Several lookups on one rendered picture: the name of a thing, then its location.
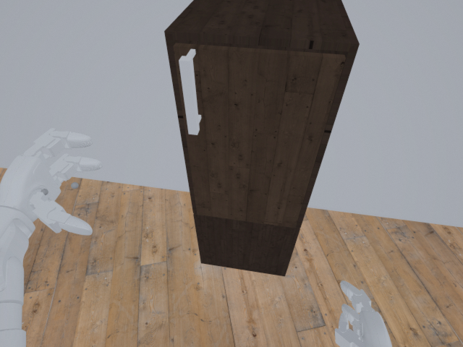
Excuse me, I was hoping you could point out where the cupboard door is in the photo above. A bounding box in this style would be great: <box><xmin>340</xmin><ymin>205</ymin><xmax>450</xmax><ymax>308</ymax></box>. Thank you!
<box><xmin>173</xmin><ymin>43</ymin><xmax>346</xmax><ymax>228</ymax></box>

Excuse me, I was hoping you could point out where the right robot hand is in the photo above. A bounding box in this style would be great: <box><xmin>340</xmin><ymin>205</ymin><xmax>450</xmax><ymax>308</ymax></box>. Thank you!
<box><xmin>335</xmin><ymin>280</ymin><xmax>392</xmax><ymax>347</ymax></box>

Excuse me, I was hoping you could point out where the robot left forearm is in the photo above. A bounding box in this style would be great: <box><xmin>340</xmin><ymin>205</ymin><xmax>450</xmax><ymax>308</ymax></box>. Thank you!
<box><xmin>0</xmin><ymin>206</ymin><xmax>35</xmax><ymax>347</ymax></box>

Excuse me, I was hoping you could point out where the handle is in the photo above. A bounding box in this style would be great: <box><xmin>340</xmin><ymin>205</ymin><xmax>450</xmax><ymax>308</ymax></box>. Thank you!
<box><xmin>179</xmin><ymin>49</ymin><xmax>202</xmax><ymax>135</ymax></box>

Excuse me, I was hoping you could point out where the left robot hand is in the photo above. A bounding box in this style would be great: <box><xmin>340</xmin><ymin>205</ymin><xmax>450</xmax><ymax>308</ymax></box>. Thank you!
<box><xmin>0</xmin><ymin>128</ymin><xmax>103</xmax><ymax>236</ymax></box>

